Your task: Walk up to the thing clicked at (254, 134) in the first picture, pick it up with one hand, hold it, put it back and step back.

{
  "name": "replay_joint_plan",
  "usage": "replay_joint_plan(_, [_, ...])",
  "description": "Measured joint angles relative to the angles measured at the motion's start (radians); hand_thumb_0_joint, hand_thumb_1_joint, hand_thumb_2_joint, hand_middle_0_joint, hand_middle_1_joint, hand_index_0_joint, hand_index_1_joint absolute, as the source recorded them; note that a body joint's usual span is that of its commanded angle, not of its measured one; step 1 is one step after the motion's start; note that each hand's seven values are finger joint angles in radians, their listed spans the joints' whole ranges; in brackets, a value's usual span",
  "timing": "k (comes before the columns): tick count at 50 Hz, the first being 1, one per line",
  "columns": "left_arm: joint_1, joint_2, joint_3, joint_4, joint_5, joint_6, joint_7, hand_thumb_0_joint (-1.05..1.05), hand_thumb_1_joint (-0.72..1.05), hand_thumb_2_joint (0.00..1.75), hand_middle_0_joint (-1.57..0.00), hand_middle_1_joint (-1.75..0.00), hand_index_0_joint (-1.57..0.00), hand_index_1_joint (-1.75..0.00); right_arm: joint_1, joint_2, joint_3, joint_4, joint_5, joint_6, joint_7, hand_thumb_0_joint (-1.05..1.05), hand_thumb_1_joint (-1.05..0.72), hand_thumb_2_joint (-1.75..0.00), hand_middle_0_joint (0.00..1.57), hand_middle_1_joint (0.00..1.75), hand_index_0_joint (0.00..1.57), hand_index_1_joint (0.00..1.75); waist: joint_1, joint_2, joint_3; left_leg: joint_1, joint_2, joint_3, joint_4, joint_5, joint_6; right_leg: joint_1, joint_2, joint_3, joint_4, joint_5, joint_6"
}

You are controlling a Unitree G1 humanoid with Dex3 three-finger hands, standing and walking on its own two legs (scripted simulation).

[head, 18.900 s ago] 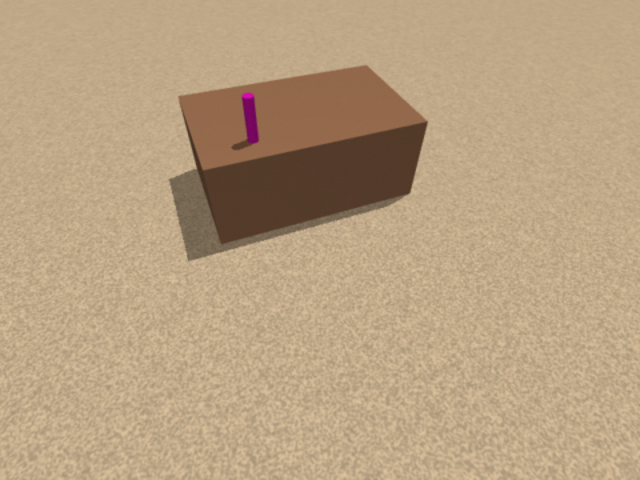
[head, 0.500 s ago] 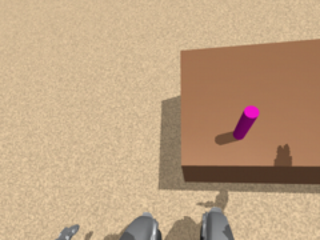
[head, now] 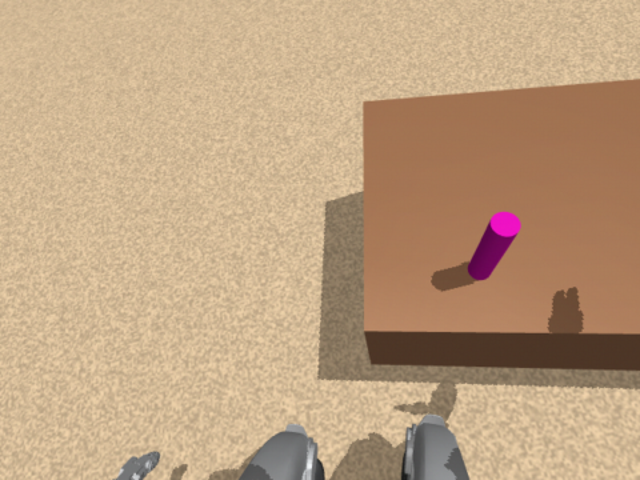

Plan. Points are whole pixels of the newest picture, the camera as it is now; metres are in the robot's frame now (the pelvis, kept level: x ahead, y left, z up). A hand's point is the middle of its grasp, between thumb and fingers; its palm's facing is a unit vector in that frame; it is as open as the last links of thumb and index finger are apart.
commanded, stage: go down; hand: right
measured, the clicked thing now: (490, 249) +0.49 -0.21 -0.20
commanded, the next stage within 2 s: none
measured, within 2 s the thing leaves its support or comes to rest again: neither
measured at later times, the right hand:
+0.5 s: hand out of the picture +0.41 -0.41 +0.08, palm faces +0.27 +0.96 -0.01, open 16.7 cm
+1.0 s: hand out of the picture +0.40 -0.41 +0.08, palm faces +0.27 +0.96 +0.00, open 16.7 cm
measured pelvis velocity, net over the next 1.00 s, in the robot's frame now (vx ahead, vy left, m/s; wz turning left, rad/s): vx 0.00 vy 0.00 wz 0.00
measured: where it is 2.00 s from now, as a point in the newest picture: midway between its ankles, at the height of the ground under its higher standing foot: outside the picture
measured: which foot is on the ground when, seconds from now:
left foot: down 0.00-1.00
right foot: down 0.00-1.00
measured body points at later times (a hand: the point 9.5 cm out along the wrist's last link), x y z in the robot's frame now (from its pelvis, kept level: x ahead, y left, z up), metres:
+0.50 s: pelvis +0.00 +0.00 +0.00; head +0.15 -0.06 +0.42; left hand +0.07 +0.28 -0.09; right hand +0.39 -0.46 +0.08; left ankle -0.01 +0.15 -0.65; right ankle +0.04 -0.11 -0.65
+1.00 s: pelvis +0.00 +0.00 +0.00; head +0.14 -0.05 +0.42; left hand +0.07 +0.29 -0.09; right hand +0.38 -0.46 +0.08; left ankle -0.01 +0.15 -0.65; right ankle +0.04 -0.11 -0.65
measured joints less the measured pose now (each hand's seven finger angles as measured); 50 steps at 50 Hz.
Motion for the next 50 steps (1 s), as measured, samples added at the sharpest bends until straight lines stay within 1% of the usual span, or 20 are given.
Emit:
replay_joint_plan(8, [0.0,0.005,-0.004,-0.003,-0.002,-0.002,-0.002,0.01,0.9,0.89,-0.21,-0.3,-0.21,-0.29,-0.009,-0.012,-0.001,0.021,0.002,-0.001,0.01,-0.02,0.4,-0.13,0.06,0.08,0.07,0.08,-0.001,-0.003,-0.003,-0.02,0.0,0.0,0.017,-0.004,0.0,-0.019,0.0,0.001,0.013,-0.001,0.0])
replay_joint_plan(15, [-0.004,0.0,-0.008,-0.002,-0.003,0.0,0.0,0.01,0.9,0.89,-0.21,-0.3,-0.21,-0.29,-0.008,-0.006,0.0,-0.006,0.004,0.003,0.011,-0.02,0.41,-0.12,0.06,0.08,0.06,0.08,0.0,0.002,0.001,-0.024,-0.001,0.002,0.023,-0.006,0.001,-0.023,0.0,0.004,0.018,-0.002,0.001])
replay_joint_plan(22, [-0.002,0.0,-0.01,-0.008,-0.002,0.0,0.0,0.01,0.9,0.89,-0.21,-0.3,-0.2,-0.29,-0.013,-0.016,-0.002,0.005,-0.004,0.01,0.007,-0.02,0.4,-0.13,0.06,0.08,0.06,0.08,0.007,0.0,-0.002,-0.021,-0.002,0.004,0.016,-0.003,0.001,-0.022,-0.001,0.006,0.015,-0.001,0.001])
replay_joint_plan(27, [0.002,0.0,-0.008,-0.009,-0.004,0.002,-0.003,0.01,0.9,0.89,-0.21,-0.3,-0.2,-0.29,0.002,-0.01,-0.003,-0.006,0.002,0.011,0.007,-0.02,0.39,-0.13,0.06,0.08,0.06,0.08,0.004,-0.003,-0.002,-0.019,-0.002,0.001,0.013,-0.003,0.0,-0.019,-0.001,0.003,0.013,-0.003,0.0])
replay_joint_plan(32, [0.006,0.0,-0.001,-0.003,-0.005,0.005,-0.003,0.01,0.9,0.89,-0.21,-0.3,-0.2,-0.29,0.024,0.016,-0.005,-0.028,0.008,0.016,0.007,-0.02,0.39,-0.13,0.06,0.08,0.06,0.08,-0.003,-0.005,-0.002,-0.006,-0.001,-0.001,0.003,-0.001,-0.001,-0.007,0.0,0.001,0.004,-0.001,0.0])
replay_joint_plan(37, [0.006,-0.002,-0.001,0.002,-0.008,0.003,0.0,0.01,0.9,0.89,-0.21,-0.3,-0.2,-0.29,0.018,0.022,0.017,-0.018,0.013,0.008,0.007,-0.02,0.38,-0.13,0.06,0.08,0.07,0.08,-0.003,-0.002,-0.01,0.004,0.001,0.001,-0.004,0.0,0.0,0.003,0.002,0.002,-0.004,0.001,0.0])
replay_joint_plan(44, [-0.003,0.004,0.003,-0.007,-0.001,0.002,-0.002,0.01,0.9,0.89,-0.21,-0.3,-0.2,-0.29,0.014,0.015,-0.001,-0.01,0.003,0.0,0.001,-0.02,0.39,-0.13,0.06,0.08,0.07,0.08,-0.002,-0.002,0.0,-0.009,-0.001,-0.002,0.012,-0.004,0.002,-0.006,0.0,0.0,0.006,-0.001,0.002])
replay_joint_plan(47, [-0.003,0.005,0.002,-0.006,-0.003,0.004,-0.002,0.01,0.9,0.89,-0.21,-0.3,-0.2,-0.29,0.023,0.016,-0.009,-0.017,0.008,-0.001,0.005,-0.02,0.39,-0.13,0.06,0.08,0.07,0.08,-0.004,-0.003,0.0,-0.009,-0.001,-0.002,0.011,-0.003,0.002,-0.005,0.0,0.001,0.004,0.0,0.003])
replay_joint_plan(50, [-0.001,0.006,0.001,-0.001,-0.003,0.003,-0.001,0.01,0.9,0.89,-0.21,-0.3,-0.2,-0.29,0.025,0.016,-0.007,-0.015,0.015,0.0,0.009,-0.02,0.39,-0.13,0.06,0.08,0.07,0.08,-0.007,-0.003,-0.005,-0.009,-0.002,0.0,0.012,-0.004,0.003,-0.005,0.0,0.002,0.005,0.0,0.004])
